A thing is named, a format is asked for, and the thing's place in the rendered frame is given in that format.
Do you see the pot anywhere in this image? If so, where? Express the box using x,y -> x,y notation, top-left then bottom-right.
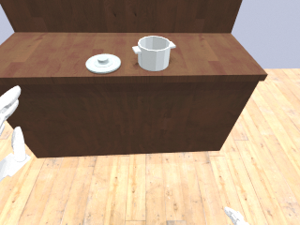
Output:
132,36 -> 176,71

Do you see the knob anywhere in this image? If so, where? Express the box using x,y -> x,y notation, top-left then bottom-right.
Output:
97,55 -> 109,63

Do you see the robot right hand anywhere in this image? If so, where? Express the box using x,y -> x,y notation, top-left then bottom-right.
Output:
224,206 -> 249,225

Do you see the robot left hand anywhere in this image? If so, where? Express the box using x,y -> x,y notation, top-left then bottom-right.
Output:
0,85 -> 31,182

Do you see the lid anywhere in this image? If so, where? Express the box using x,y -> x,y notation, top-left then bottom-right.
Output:
85,53 -> 121,74

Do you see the table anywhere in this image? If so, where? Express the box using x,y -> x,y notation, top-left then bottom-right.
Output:
0,0 -> 268,158

